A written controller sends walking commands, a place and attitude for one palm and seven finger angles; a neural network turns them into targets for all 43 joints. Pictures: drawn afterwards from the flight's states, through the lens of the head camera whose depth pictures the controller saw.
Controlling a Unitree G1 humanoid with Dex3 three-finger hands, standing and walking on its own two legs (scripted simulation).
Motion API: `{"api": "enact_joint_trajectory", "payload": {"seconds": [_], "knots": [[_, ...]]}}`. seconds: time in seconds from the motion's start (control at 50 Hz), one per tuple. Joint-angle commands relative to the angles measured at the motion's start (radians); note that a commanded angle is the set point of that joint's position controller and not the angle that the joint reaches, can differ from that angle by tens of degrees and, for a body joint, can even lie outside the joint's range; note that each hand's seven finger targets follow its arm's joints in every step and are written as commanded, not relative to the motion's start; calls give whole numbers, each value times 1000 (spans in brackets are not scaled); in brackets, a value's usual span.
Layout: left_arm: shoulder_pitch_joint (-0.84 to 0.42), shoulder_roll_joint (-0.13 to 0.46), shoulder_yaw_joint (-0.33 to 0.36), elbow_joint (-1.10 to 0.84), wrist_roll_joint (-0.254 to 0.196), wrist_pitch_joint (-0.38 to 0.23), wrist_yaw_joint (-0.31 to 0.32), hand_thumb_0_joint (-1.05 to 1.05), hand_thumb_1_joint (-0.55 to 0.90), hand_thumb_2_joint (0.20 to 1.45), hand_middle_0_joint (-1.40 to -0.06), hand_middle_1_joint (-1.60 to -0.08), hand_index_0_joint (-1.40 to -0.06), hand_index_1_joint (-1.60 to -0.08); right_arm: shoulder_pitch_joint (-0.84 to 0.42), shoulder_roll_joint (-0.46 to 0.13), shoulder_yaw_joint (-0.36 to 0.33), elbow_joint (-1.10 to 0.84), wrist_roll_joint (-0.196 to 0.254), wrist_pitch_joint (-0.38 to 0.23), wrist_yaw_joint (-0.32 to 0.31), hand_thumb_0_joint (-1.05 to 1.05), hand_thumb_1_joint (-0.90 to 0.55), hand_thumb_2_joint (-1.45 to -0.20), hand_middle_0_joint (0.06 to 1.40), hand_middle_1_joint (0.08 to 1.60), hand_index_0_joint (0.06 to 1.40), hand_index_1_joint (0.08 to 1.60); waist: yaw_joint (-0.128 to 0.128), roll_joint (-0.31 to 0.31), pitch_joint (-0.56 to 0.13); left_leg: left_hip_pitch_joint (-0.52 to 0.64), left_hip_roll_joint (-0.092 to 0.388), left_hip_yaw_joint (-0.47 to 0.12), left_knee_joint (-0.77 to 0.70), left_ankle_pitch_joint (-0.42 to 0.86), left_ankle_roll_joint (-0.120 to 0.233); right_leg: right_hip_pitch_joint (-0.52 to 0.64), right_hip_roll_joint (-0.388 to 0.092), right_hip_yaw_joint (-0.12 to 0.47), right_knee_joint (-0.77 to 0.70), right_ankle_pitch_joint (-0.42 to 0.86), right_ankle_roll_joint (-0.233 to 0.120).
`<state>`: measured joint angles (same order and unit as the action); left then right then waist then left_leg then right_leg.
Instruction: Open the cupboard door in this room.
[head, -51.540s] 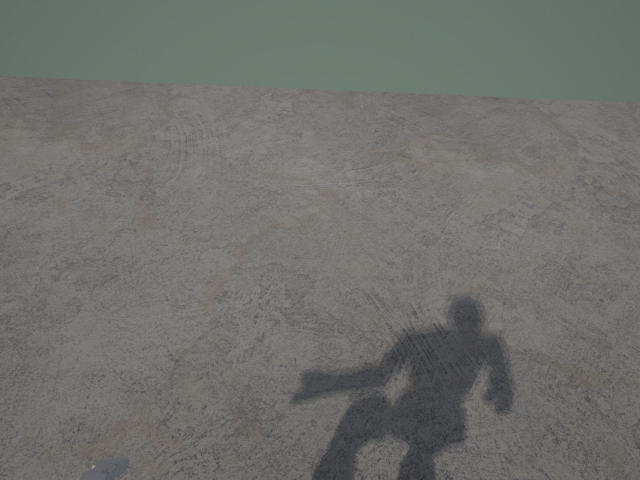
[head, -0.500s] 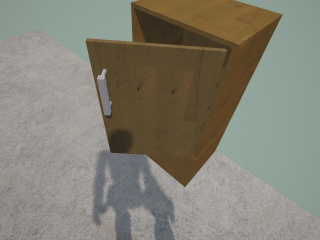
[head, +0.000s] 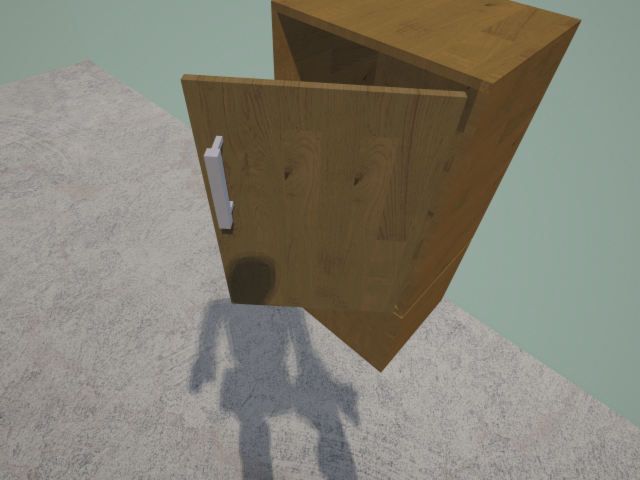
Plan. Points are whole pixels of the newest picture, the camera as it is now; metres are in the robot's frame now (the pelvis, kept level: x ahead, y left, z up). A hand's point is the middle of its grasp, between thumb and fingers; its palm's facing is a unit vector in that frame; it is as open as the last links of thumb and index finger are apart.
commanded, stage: raise the hand with hooked fingers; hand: left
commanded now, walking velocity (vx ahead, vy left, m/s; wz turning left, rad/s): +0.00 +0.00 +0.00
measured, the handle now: (222, 184) +0.56 +0.21 +0.04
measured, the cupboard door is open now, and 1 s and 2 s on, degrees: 40 40 40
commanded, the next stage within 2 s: move the hooked fingers beside the handle in 2.00 s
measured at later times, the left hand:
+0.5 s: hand (157, 449) +0.16 +0.20 -0.01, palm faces +0.20 -0.97 -0.11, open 9.7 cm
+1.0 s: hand (163, 379) +0.24 +0.22 -0.01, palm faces -0.02 -1.00 -0.05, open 12.6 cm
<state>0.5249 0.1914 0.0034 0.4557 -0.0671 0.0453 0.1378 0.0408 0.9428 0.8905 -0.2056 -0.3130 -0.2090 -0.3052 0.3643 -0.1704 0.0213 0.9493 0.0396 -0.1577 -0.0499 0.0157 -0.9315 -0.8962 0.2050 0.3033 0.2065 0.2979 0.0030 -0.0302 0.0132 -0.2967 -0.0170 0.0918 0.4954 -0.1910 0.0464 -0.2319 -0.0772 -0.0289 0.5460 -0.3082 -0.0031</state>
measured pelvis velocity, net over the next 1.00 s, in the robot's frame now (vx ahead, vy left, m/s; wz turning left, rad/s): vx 0.01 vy -0.02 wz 0.03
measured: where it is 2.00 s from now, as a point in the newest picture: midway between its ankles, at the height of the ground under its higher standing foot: outside the picture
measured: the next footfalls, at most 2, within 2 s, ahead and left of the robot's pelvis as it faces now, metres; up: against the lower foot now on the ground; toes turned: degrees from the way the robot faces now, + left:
none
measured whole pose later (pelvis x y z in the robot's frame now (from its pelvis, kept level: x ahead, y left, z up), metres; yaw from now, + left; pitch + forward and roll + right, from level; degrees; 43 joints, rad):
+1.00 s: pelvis +0.01 -0.02 -0.06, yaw +2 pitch +13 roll -2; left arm 0.28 0.34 0.31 0.12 -0.35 -0.29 -0.45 0.00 -0.18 0.43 -0.27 -1.00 -0.28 -0.99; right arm 0.27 -0.29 -0.02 0.58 0.05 -0.23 -0.08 0.01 -0.90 -0.90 0.20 0.30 0.21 0.30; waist -0.01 0.02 -0.10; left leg -0.80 0.04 0.00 1.00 -0.42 0.02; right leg -0.67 -0.01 -0.06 0.97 -0.51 0.01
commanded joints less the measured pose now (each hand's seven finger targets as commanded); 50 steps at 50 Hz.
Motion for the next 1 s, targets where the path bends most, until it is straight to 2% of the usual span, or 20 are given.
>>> {"api": "enact_joint_trajectory", "payload": {"seconds": [0.0,0.04,0.06,0.12,0.14,0.18,0.24,0.32,0.36,0.42,0.46,0.5,0.54,0.6,0.66,0.74,0.8,0.84,0.94,0.98], "knots": [[-146,-66,-91,-606,-107,-151,12,0,760,840,-210,-390,-210,-390,-171,-190,-46,-277,44,-169,-32,0,-900,-900,200,300,200,300,-53,84,-4,-20,69,-170,-105,-333,-43,-177,71,-78,-15,-96,-14],[-141,-14,-32,-506,-93,-247,-15,0,713,820,-213,-420,-213,-420,-172,-212,-53,-314,11,-188,-25,0,-900,-900,200,300,200,300,-71,-38,36,-91,30,-152,20,-299,-42,-273,71,-65,-20,-191,-6],[-190,-26,-13,-412,-85,-301,-42,0,690,810,-215,-435,-215,-435,-172,-217,-64,-319,-9,-177,-19,0,-900,-900,200,300,200,300,-81,-184,73,-171,31,-155,77,-304,-51,-370,78,-81,23,-243,-3],[10,-12,103,-222,-135,-506,-219,0,620,780,-220,-480,-220,-480,-212,-210,-101,-382,-29,-165,13,0,-900,-900,200,300,200,300,20,-332,-1,-359,23,-109,237,-267,-67,-497,84,-82,164,-342,-10],[76,67,196,-176,-150,-559,-289,0,597,770,-222,-495,-222,-495,-222,-211,-113,-408,-21,-152,32,0,-900,-900,200,300,200,300,59,-251,-32,-381,10,-92,268,-221,-73,-466,79,-55,183,-300,-24],[89,128,260,-191,-180,-614,-421,0,550,750,-225,-525,-225,-525,-270,-222,-120,-499,-15,-135,50,0,-900,-900,200,300,200,300,67,-102,-111,-393,-8,-64,330,-192,-68,-425,69,-35,240,-223,-34],[39,214,344,-355,-199,-546,-461,0,480,720,-230,-570,-230,-570,-281,-205,-120,-584,1,-99,44,0,-900,-900,200,300,200,300,102,89,-244,-375,-10,-56,348,-162,-51,-390,77,-25,306,-130,-33],[-152,222,347,-807,-243,-603,-400,0,387,680,-237,-630,-237,-630,-230,-164,-110,-606,-14,-94,21,0,-900,-900,200,300,200,300,45,254,-395,-263,26,-84,419,-51,-28,-429,92,-3,342,-10,-30],[-240,226,307,-946,-239,-682,-378,0,340,660,-240,-660,-240,-660,-188,-162,-107,-555,-30,-105,7,0,-900,-900,200,300,200,300,-2,257,-424,-236,37,-109,475,5,-20,-498,107,2,376,30,-32],[-295,163,205,-837,-233,-738,-426,0,270,630,-245,-705,-245,-705,-176,-183,-92,-489,-29,-136,-2,0,-900,-900,200,300,200,300,-80,217,-299,-309,46,-137,532,-62,-18,-627,112,-4,384,-40,-24],[-310,165,174,-718,-243,-691,-497,0,223,610,-248,-735,-248,-735,-171,-205,-83,-475,-15,-150,-13,0,-900,-900,200,300,200,300,-110,153,-229,-377,48,-146,550,-132,-14,-639,113,10,360,-85,-18],[-270,217,228,-566,-246,-582,-561,0,177,590,-252,-765,-252,-765,-173,-221,-85,-482,2,-144,-29,0,-900,-900,200,300,200,300,-98,41,-226,-453,42,-135,544,-182,-11,-601,105,49,305,-152,-7],[-215,274,319,-429,-264,-438,-615,0,130,570,-255,-795,-255,-795,-188,-225,-88,-504,16,-126,-42,0,-900,-900,200,300,200,300,-38,-7,-264,-462,29,-117,523,-143,-8,-513,94,74,270,-126,-2],[-166,362,479,-533,-334,-309,-622,0,60,540,-260,-840,-260,-840,-209,-210,-87,-562,17,-97,-47,0,-900,-900,200,300,200,300,39,-19,-458,-382,16,-106,482,3,-9,-278,59,84,268,96,26],[-136,350,558,-651,-382,-334,-543,0,-10,510,-265,-885,-265,-885,-213,-162,-80,-581,4,-95,-40,0,-900,-900,200,300,200,300,83,1,-510,-338,18,-114,454,107,-20,-200,61,45,311,337,28],[-176,245,456,-646,-344,-446,-473,0,-103,470,-272,-945,-272,-945,-188,-164,-90,-526,-2,-110,-26,0,-900,-900,200,300,200,300,28,31,-354,-287,25,-114,428,113,-24,-359,90,-12,321,295,16],[-236,217,367,-497,-297,-454,-517,0,-173,440,-277,-990,-277,-990,-148,-201,-92,-495,1,-110,-21,0,-900,-900,200,300,200,300,-36,49,-247,-318,28,-117,423,13,-23,-490,98,-28,304,109,9],[-288,233,337,-464,-298,-434,-569,0,-220,420,-280,-1020,-280,-1020,-133,-226,-92,-504,10,-117,-29,0,-900,-900,200,300,200,300,-47,39,-226,-324,28,-120,410,-44,-16,-499,98,-10,271,29,5],[-386,435,489,-625,-321,-426,-585,0,-337,370,-288,-1095,-288,-1095,-124,-242,-87,-531,11,-139,-48,0,-900,-900,200,300,200,300,8,124,-429,-182,31,-122,363,41,-10,-368,98,-13,266,78,-11],[-375,423,512,-667,-335,-451,-547,0,-383,350,-292,-1125,-292,-1125,-132,-221,-77,-536,12,-139,-45,0,-900,-900,200,300,200,300,21,160,-427,-133,36,-131,333,62,-19,-373,106,-36,271,75,-17]]}}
